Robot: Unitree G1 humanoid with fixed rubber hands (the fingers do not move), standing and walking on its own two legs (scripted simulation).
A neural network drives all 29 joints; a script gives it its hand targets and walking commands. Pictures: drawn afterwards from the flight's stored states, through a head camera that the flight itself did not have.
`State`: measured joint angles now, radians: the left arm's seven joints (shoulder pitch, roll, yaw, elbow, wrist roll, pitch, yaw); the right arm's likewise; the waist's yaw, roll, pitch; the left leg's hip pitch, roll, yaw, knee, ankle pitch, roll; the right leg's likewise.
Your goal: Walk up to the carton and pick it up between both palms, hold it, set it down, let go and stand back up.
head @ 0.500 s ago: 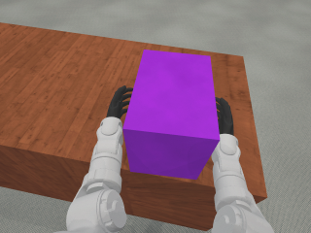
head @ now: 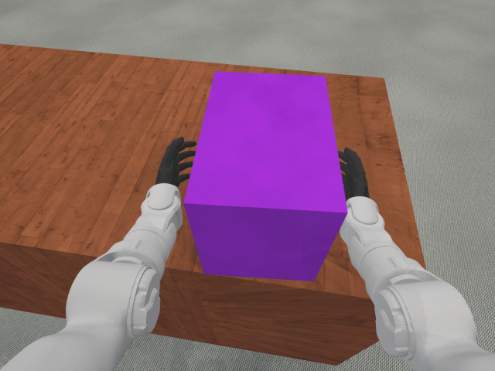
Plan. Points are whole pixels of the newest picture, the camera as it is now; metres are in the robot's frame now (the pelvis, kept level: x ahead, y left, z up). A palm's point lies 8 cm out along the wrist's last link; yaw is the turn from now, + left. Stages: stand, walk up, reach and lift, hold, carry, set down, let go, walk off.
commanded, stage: set down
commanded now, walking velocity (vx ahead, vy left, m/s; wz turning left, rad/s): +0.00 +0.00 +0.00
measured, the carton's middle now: (264, 175) +0.45 +0.00 +0.05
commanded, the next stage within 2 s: none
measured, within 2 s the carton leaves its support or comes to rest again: neither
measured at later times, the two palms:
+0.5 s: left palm (151, 136) +0.43 +0.17 +0.16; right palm (398, 156) +0.41 -0.19 +0.14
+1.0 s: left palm (128, 105) +0.43 +0.19 +0.21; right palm (415, 125) +0.42 -0.20 +0.20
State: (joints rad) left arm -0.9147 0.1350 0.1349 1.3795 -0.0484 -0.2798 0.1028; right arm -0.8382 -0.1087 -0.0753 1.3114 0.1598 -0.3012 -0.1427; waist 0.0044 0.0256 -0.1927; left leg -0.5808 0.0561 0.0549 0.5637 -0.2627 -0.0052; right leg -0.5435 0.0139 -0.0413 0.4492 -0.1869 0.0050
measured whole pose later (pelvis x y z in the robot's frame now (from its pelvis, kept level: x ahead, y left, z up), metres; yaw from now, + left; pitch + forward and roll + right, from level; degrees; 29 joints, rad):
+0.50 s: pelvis -0.03 -0.02 +0.00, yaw +1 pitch +14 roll +0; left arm -1.12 0.30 -0.08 1.32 -0.30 -0.01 0.06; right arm -1.00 -0.25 0.08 1.16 0.38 0.04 -0.12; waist -0.02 -0.02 -0.21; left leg -0.54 0.04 0.06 0.46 -0.17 -0.01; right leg -0.54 0.01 -0.04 0.44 -0.14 -0.02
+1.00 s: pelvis -0.01 -0.02 +0.01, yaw +1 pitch +6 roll -1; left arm -1.01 0.37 0.05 0.87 -0.22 0.40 0.04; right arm -0.95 -0.27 0.04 0.89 0.41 0.28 -0.21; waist -0.04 -0.01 -0.11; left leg -0.31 0.06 0.04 0.39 -0.19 -0.02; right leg -0.28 0.02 -0.06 0.31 -0.13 -0.02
